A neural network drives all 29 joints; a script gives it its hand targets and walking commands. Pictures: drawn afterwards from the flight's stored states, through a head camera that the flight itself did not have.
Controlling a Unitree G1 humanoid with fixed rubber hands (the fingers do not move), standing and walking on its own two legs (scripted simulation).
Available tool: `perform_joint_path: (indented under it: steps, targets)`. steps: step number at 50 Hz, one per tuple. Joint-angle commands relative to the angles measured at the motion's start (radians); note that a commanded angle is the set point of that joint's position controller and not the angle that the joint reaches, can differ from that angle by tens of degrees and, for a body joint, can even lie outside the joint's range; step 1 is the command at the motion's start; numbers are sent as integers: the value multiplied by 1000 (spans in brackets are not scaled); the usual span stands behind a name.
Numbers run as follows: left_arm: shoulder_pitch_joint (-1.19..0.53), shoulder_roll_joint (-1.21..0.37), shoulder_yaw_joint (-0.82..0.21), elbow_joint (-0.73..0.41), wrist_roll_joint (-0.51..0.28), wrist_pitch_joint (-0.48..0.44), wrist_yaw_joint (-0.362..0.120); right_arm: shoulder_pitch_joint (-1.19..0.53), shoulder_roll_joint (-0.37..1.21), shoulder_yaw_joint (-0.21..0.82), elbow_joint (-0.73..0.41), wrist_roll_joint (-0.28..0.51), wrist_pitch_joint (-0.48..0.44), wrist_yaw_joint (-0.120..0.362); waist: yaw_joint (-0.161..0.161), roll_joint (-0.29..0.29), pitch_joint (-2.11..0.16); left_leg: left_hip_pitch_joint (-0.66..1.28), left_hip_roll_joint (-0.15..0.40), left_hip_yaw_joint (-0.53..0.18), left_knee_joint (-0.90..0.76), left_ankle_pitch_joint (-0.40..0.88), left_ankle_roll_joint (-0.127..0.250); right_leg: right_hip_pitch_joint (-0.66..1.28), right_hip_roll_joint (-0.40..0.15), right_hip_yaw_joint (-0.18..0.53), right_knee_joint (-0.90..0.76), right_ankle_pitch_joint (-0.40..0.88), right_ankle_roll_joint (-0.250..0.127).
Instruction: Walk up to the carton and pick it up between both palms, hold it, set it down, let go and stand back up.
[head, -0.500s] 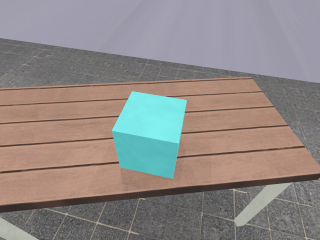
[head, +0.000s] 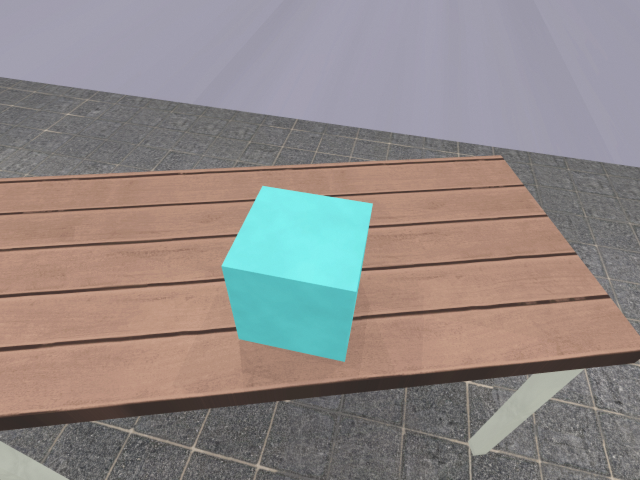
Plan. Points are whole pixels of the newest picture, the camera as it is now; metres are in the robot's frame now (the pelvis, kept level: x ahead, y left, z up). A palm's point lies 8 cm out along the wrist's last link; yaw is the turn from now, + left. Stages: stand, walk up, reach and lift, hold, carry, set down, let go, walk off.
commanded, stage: stand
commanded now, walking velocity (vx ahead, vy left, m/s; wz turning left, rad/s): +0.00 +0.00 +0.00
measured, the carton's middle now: (303, 273) +0.43 +0.02 +0.00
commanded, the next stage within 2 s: none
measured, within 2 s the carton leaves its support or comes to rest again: neither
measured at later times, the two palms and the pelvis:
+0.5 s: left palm out of the picture -0.02 +0.21 -0.15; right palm out of the picture -0.02 -0.21 -0.15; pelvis +0.00 +0.00 +0.00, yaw +0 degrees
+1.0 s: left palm out of the picture -0.03 +0.20 -0.15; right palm out of the picture -0.03 -0.22 -0.15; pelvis -0.01 -0.01 +0.00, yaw +1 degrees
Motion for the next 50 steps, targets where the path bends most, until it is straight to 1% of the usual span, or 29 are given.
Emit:
perform_joint_path:
  steps: [1,4,6,8,11,12,13,15,16,17,18,20,23,24,26,28,30,33,34,35,36,37,38,39,43,46,47,48,50]
  targets:
    - [66,115,16,-31,-3,-13,7,73,-112,-17,-25,-2,-11,-7,-4,6,82,-78,91,-54,-80,231,0,-32,-129,96,-88,292,12]
    - [64,119,16,-30,-1,-15,9,74,-105,-14,-24,-1,-15,-5,0,8,59,-71,94,-56,-74,274,5,-7,-132,94,-75,341,8]
    - [68,120,17,-24,-1,-16,9,63,-111,-14,-27,0,-14,-5,2,4,71,-69,94,-56,-73,269,4,-18,-134,99,-78,344,8]
    - [70,114,15,-20,0,-15,9,75,-106,-15,-29,-2,-15,-6,3,-19,65,-70,96,-58,-73,281,4,0,-131,91,-73,360,9]
    - [70,119,19,-20,1,-14,9,88,-98,-15,-24,1,-14,-7,-2,-11,56,-85,92,-54,-72,256,2,17,-133,90,-78,342,6]
    - [71,116,21,-16,0,-13,8,75,-103,-15,-19,-1,-13,-8,6,5,86,-95,89,-51,-75,233,0,0,-133,94,-84,325,6]
    - [72,113,19,-13,1,-12,8,77,-101,-15,-22,-2,-12,-7,3,9,87,-96,90,-51,-72,236,-1,5,-136,94,-81,328,5]
    - [74,111,19,-9,0,-10,7,80,-103,-15,-22,1,-11,-8,2,2,94,-90,89,-55,-79,224,-2,-21,-131,90,-88,305,9]
    - [77,110,18,-6,1,-9,7,81,-102,-15,-19,3,-11,-8,2,11,93,-93,91,-54,-84,202,-1,-17,-131,94,-92,271,9]
    - [79,109,17,-6,2,-10,7,76,-103,-14,-21,2,-10,-8,3,16,107,-88,89,-55,-84,206,0,-35,-132,93,-92,270,10]
    - [70,118,20,-10,4,-12,7,89,-99,-15,-18,0,-11,-8,-3,9,100,-94,91,-57,-77,216,-1,-13,-131,88,-95,273,9]
    - [77,112,19,-7,0,-12,6,75,-103,-15,-21,-2,-12,-8,4,7,98,-70,92,-58,-81,219,-1,-43,-129,90,-98,266,12]
    - [69,112,17,-10,0,-14,8,90,-95,-11,-17,-1,-13,-7,0,-14,77,-87,94,-61,-79,225,1,-6,-133,91,-89,297,9]
    - [74,108,17,-7,0,-14,7,80,-108,-14,-20,1,-13,-8,1,1,84,-85,91,-56,-76,220,-1,-16,-133,92,-93,302,10]
    - [73,109,16,-4,-1,-15,7,84,-99,-14,-18,-1,-12,-9,-1,-10,87,-78,94,-58,-78,231,-2,-25,-134,90,-92,305,9]
    - [76,109,16,-3,0,-13,7,91,-96,-12,-17,1,-11,-7,-1,7,97,-91,93,-58,-81,224,-2,-19,-134,89,-91,295,9]
    - [80,110,16,-1,-1,-14,6,88,-98,-12,-21,2,-11,-8,1,-11,91,-86,94,-62,-81,219,0,-31,-131,89,-99,273,9]
    - [84,103,15,1,1,-14,7,92,-99,-15,-15,1,-13,-8,1,2,81,-80,92,-61,-77,221,-1,-19,-132,89,-95,277,9]
    - [86,107,15,0,0,-15,8,88,-96,-14,-17,1,-13,-9,1,-9,83,-76,93,-58,-73,231,-3,-31,-133,88,-96,293,10]
    - [75,113,17,0,-1,-15,8,92,-90,-11,-13,0,-12,-8,0,-3,97,-93,90,-60,-77,222,-5,-26,-131,91,-94,291,10]
    - [89,111,17,1,2,-15,8,90,-100,-15,-16,0,-12,-8,3,17,101,-95,90,-58,-74,217,-3,-25,-134,94,-96,288,10]
    - [86,114,19,1,3,-14,8,97,-89,-15,-14,-1,-12,-6,1,-2,91,-94,90,-60,-74,213,-1,-15,-135,93,-93,283,4]
    - [76,112,18,-3,0,-14,8,106,-87,-14,-14,2,-13,-6,-3,5,83,-111,91,-62,-81,215,-2,-2,-136,93,-91,289,0]
    - [87,100,16,2,-1,-14,8,89,-94,-14,-17,2,-12,-8,5,8,86,-98,91,-60,-75,215,-4,-16,-135,93,-97,290,3]
    - [81,111,15,9,-1,-14,7,106,-88,-9,-6,2,-10,-8,-2,7,106,-105,91,-61,-82,208,-6,-30,-135,92,-94,278,8]
    - [81,110,17,3,-1,-12,7,108,-89,-10,-9,1,-10,-8,2,-4,87,-110,93,-60,-84,186,-6,-11,-132,92,-98,249,5]
    - [84,105,17,6,-1,-13,7,96,-94,-9,-11,-1,-11,-9,5,-1,94,-103,92,-59,-81,189,-4,-21,-135,93,-98,250,6]
    - [100,102,18,10,-1,-13,5,82,-107,-12,-14,0,-10,-9,11,17,103,-90,90,-59,-74,183,-5,-48,-133,99,-106,236,9]
    - [77,104,16,8,-3,-12,6,105,-86,-8,-12,0,-9,-7,-3,6,120,-110,91,-61,-85,166,-5,-53,-134,96,-109,211,7]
